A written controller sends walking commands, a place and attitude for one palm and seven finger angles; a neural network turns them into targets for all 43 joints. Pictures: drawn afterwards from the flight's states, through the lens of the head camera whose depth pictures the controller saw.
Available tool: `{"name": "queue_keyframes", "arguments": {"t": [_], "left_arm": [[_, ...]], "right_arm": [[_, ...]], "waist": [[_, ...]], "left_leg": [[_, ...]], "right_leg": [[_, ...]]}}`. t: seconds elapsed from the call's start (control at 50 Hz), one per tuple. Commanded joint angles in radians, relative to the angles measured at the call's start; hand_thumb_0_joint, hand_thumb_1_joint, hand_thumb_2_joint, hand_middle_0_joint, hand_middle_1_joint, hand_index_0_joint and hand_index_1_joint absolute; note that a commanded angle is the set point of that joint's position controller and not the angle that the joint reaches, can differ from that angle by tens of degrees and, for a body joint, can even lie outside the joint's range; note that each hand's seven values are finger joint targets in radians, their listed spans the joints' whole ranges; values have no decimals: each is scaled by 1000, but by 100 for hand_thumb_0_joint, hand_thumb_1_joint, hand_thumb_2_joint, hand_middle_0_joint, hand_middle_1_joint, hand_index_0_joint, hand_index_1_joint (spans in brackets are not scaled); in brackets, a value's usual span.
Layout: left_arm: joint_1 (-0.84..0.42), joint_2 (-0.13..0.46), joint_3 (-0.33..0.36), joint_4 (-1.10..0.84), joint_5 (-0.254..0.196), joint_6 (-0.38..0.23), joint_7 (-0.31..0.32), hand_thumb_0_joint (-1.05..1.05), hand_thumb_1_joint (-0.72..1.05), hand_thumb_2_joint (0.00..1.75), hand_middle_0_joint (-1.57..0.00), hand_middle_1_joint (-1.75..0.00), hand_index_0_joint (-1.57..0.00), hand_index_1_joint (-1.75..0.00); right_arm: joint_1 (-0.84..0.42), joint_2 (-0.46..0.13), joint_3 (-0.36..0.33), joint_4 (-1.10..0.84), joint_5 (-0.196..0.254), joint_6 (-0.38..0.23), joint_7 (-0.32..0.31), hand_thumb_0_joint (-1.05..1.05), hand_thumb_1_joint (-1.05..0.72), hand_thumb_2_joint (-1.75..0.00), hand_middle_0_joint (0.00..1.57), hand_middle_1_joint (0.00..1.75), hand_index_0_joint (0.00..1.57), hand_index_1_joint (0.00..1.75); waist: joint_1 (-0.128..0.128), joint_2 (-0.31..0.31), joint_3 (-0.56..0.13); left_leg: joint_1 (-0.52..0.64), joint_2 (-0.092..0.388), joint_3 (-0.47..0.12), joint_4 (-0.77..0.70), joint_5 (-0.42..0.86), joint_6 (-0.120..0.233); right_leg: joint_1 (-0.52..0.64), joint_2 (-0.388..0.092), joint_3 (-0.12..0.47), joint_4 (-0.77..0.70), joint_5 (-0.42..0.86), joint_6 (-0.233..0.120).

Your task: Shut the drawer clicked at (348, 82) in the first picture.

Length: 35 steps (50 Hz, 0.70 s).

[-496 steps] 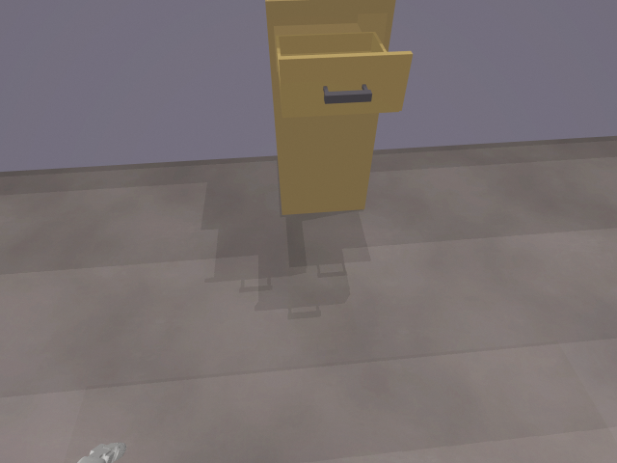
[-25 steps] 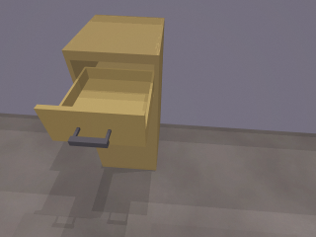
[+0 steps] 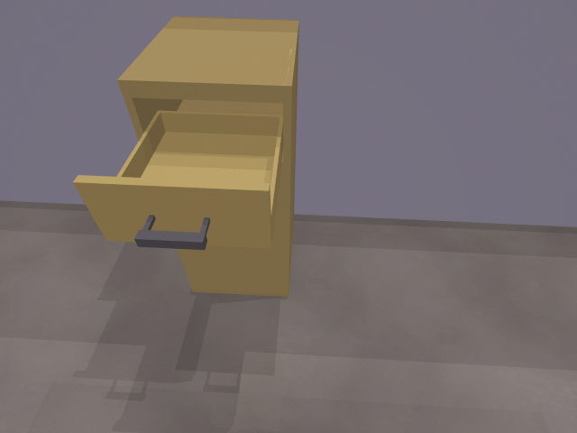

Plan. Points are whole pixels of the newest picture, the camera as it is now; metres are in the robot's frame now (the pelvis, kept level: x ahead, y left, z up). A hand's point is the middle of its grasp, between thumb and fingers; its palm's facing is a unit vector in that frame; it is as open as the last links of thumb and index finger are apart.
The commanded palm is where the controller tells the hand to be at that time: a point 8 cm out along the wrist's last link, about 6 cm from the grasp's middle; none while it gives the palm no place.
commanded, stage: come to a stop and stand still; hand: left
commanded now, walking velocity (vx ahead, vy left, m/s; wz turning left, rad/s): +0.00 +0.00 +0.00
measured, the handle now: (175, 230) +0.45 +0.24 -0.01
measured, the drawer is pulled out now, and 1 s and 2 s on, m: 0.30 0.30 0.30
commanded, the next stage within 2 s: look again from close up in 1.74 s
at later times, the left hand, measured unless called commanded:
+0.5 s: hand out of the picture -0.03 +0.15 -0.16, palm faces +0.16 -0.95 -0.26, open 7.4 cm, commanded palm none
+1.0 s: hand out of the picture +0.00 +0.13 -0.17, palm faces +0.14 -0.94 -0.30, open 7.4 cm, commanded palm none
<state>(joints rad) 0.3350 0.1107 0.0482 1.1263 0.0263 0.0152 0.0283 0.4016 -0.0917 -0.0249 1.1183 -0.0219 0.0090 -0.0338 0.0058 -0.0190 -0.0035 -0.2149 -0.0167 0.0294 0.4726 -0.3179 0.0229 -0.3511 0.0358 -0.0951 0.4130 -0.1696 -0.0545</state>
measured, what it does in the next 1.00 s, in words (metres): steps on the spot: left foot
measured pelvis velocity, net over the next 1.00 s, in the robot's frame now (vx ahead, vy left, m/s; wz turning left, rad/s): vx -0.02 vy -0.10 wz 0.07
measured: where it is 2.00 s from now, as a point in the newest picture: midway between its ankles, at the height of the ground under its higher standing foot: outside the picture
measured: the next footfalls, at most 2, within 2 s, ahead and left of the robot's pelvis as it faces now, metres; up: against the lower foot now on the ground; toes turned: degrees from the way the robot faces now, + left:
left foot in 0.56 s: -0.08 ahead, +0.06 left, +0.00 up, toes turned +9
right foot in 1.02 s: +0.02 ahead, -0.24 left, +0.00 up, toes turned +6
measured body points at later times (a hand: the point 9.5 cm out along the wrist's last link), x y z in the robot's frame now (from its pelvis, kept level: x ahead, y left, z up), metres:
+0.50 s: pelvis -0.02 -0.04 +0.01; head -0.01 -0.06 +0.46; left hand -0.03 +0.20 -0.14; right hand -0.02 -0.29 -0.15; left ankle -0.12 +0.07 -0.71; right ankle +0.08 -0.06 -0.74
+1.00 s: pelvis -0.02 -0.10 -0.01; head +0.02 -0.11 +0.44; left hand +0.00 +0.18 -0.15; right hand -0.05 -0.35 -0.17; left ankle -0.11 +0.05 -0.74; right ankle -0.02 -0.23 -0.72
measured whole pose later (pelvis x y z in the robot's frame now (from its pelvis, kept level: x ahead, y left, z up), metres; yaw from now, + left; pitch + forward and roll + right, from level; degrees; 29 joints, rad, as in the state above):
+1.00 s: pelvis -0.02 -0.10 -0.01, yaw +4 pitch +2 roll +1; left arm 0.23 0.22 0.09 1.01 0.02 0.01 0.01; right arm 0.36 -0.22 -0.05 1.13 -0.04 0.03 -0.04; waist 0.01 0.02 0.03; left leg -0.13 0.07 0.06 0.47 -0.37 -0.05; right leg -0.38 -0.02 0.05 0.74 -0.32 -0.01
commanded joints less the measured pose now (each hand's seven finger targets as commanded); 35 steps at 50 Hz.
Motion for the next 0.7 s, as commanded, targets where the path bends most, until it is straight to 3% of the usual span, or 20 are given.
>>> {"name": "queue_keyframes", "arguments": {"t": [0.0, 0.08, 0.14, 0.16, 0.18, 0.22, 0.24, 0.28, 0.3, 0.34, 0.38, 0.42, 0.46, 0.48, 0.52, 0.54, 0.56, 0.6, 0.64, 0.68], "left_arm": [[51, 106, 24, -41, 1, -8, -3, 0, 90, 90, -20, -30, -20, -30], [124, 66, 23, -20, 5, 7, -14, 0, 90, 90, -20, -30, -20, -30], [182, 67, 21, -9, 12, 6, -13, 0, 90, 90, -20, -30, -20, -30], [188, 86, 22, -11, 13, 0, -11, 0, 90, 90, -20, -30, -20, -30], [180, 106, 18, -19, 17, -10, -7, 0, 90, 90, -20, -30, -20, -30], [71, 196, 15, -48, 10, -26, 6, 0, 90, 90, -20, -30, -20, -30], [5, 220, 23, -70, 6, -18, 17, 0, 90, 90, -20, -30, -20, -30], [-90, 202, 31, -87, -4, -20, 27, 0, 90, 90, -20, -30, -20, -30], [-121, 201, 36, -99, -6, -23, 26, 0, 90, 90, -20, -30, -20, -30], [-111, 177, 40, -99, -8, -24, 22, 0, 90, 90, -20, -30, -20, -30], [-60, 176, 45, -88, -1, -19, 20, 0, 90, 90, -20, -30, -20, -30], [-36, 225, 67, -86, 3, -13, 15, 0, 90, 90, -20, -30, -20, -30], [-33, 239, 70, -82, -4, -9, 12, 0, 90, 90, -20, -30, -20, -30], [-21, 227, 60, -77, -9, -12, 10, 0, 90, 90, -20, -30, -20, -30], [-2, 170, 38, -61, -22, -16, -1, 0, 90, 90, -20, -30, -20, -30], [-8, 167, 35, -64, -22, -15, -4, 0, 90, 90, -20, -30, -20, -30], [5, 164, 38, -71, -22, -19, -7, 0, 90, 90, -20, -30, -20, -30], [-34, 196, 35, -55, -11, -5, -2, 0, 90, 90, -20, -30, -20, -30], [-19, 192, 29, -48, -9, -10, -7, 0, 90, 90, -20, -30, -20, -30], [-40, 227, 30, -50, -10, -21, -3, 0, 90, 90, -20, -30, -20, -30]], "right_arm": [[93, -114, -29, -23, -2, -1, -10, 0, -90, -90, 20, 30, 20, 30], [-53, -165, -39, -62, 3, -5, -14, 0, -90, -90, 20, 30, 20, 30], [-165, -198, -41, -94, 9, -11, -11, 0, -90, -90, 20, 30, 20, 30], [-172, -203, -41, -101, 9, -11, -8, 0, -90, -90, 20, 30, 20, 30], [-161, -194, -40, -103, 11, -8, -6, 0, -90, -90, 20, 30, 20, 30], [-42, -136, -38, -80, 23, 24, 4, 0, -90, -90, 20, 30, 20, 30], [-10, -162, -51, -57, 18, 45, 5, 0, -90, -90, 20, 30, 20, 30], [87, -198, -65, -13, 10, 60, 5, 0, -90, -90, 20, 30, 20, 30], [115, -192, -68, 2, 9, 55, 9, 0, -90, -90, 20, 30, 20, 30], [146, -151, -61, 8, 5, 44, 12, 0, -90, -90, 20, 30, 20, 30], [136, -121, -52, 1, 8, 30, 12, 0, -90, -90, 20, 30, 20, 30], [150, -142, -53, -2, 12, 9, 3, 0, -90, -90, 20, 30, 20, 30], [173, -138, -46, 9, 10, -8, -6, 0, -90, -90, 20, 30, 20, 30], [151, -153, -36, 1, 5, -19, -15, 0, -90, -90, 20, 30, 20, 30], [89, -198, -36, -21, -10, -29, -25, 0, -90, -90, 20, 30, 20, 30], [50, -233, -38, -35, -10, -23, -25, 0, -90, -90, 20, 30, 20, 30], [23, -264, -43, -51, -12, -19, -25, 0, -90, -90, 20, 30, 20, 30], [-71, -225, -30, -40, 0, -25, -9, 0, -90, -90, 20, 30, 20, 30], [-59, -212, -24, -34, 1, -23, -10, 0, -90, -90, 20, 30, 20, 30], [12, -204, -21, -14, 6, -14, -10, 0, -90, -90, 20, 30, 20, 30]], "waist": [[3, 53, 106], [66, 176, 89], [101, 133, 110], [102, 76, 135], [89, -5, 190], [-2, -250, 239], [-14, -286, 246], [-83, -189, 192], [-99, -135, 137], [-99, -94, 53], [-66, -62, 24], [-39, -69, 4], [-28, -48, 8], [-13, 22, 17], [21, 126, 55], [35, 115, 56], [54, 97, -3], [71, 179, 81], [71, 84, 132], [43, -23, 168]], "left_leg": [[-208, 84, -117, -165, -297, 46], [-442, 194, -198, -309, -389, 88], [-463, 203, -190, -274, -344, 99], [-447, 179, -176, -226, -343, 88], [-402, 110, -136, -120, -323, 58], [-156, 15, -32, 203, -146, 9], [-77, -6, -35, 403, -122, 10], [-67, -8, -43, 571, -45, 14], [-50, -2, -26, 589, -22, 12], [-18, 0, 25, 512, -25, 4], [-1, -11, 79, 316, -97, 0], [39, -26, 110, 40, -154, 19], [107, -35, 96, -217, -20, 32], [117, -7, 39, -280, 29, 43], [28, 139, -137, -323, -126, 84], [-55, 186, -177, -324, -207, 103], [-100, 213, -189, -309, -213, 114], [-237, 210, -161, -327, -241, 92], [-242, 164, -113, -269, -182, 69], [-186, 98, -59, -176, -181, 44]], "right_leg": [[70, -102, 160, -79, -323, 51], [292, -49, 55, 290, -108, 60], [300, -63, 83, 329, -91, 72], [266, -73, 121, 249, -139, 69], [166, -112, 224, 62, -283, 57], [-187, -314, 544, -385, -804, 9], [-322, -343, 590, -497, -852, 46], [-285, -291, 482, -485, -658, 136], [-230, -262, 389, -450, -531, 148], [-104, -207, 268, -406, -368, 135], [36, -184, 220, -397, -276, 112], [178, -164, 215, -393, -186, 120], [235, -143, 191, -313, -158, 124], [233, -135, 190, -249, -162, 104], [187, -104, 160, -138, -128, 84], [214, -98, 141, -86, -89, 90], [271, -91, 124, -17, -44, 91], [320, -107, 120, 69, -35, 57], [309, -114, 147, 14, -27, 49], [238, -159, 256, -170, -217, 68]]}}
